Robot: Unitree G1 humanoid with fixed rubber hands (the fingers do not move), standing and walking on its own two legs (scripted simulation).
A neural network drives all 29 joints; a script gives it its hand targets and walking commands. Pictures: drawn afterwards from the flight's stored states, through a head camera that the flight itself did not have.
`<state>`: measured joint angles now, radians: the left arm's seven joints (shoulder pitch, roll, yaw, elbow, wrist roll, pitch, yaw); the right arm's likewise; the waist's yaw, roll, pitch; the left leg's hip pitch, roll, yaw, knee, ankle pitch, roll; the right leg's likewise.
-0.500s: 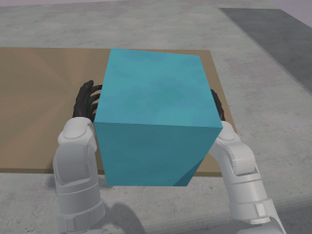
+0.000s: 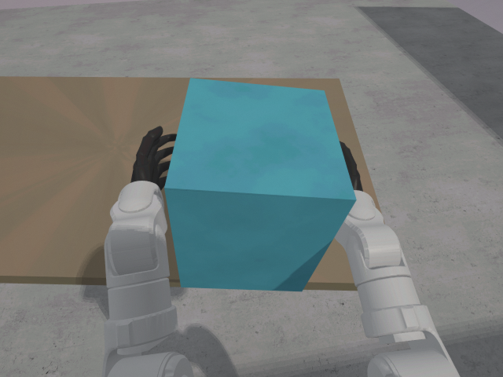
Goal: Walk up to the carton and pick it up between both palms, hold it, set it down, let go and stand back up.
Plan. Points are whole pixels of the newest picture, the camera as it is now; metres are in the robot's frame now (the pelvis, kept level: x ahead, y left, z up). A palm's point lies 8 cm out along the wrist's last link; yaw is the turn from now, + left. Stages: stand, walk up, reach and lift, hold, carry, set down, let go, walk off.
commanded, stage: set down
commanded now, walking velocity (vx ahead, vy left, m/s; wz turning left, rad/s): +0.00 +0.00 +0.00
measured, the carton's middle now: (250, 192) +0.38 -0.01 +0.11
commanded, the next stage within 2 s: none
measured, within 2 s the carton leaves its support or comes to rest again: rests again in 1.38 s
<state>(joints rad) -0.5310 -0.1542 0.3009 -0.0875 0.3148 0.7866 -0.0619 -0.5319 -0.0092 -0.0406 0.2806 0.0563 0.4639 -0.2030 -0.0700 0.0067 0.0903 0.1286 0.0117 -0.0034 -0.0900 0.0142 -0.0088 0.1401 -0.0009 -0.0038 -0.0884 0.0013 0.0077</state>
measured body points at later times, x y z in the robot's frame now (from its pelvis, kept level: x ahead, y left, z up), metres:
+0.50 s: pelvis +0.00 +0.01 +0.00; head +0.02 +0.01 +0.45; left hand +0.39 +0.14 +0.12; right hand +0.38 -0.16 +0.09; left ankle -0.02 +0.13 -0.76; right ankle -0.02 -0.12 -0.76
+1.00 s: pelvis +0.00 +0.00 +0.00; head +0.03 +0.00 +0.45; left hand +0.40 +0.13 +0.08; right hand +0.39 -0.16 +0.06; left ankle -0.02 +0.13 -0.76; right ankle -0.02 -0.12 -0.76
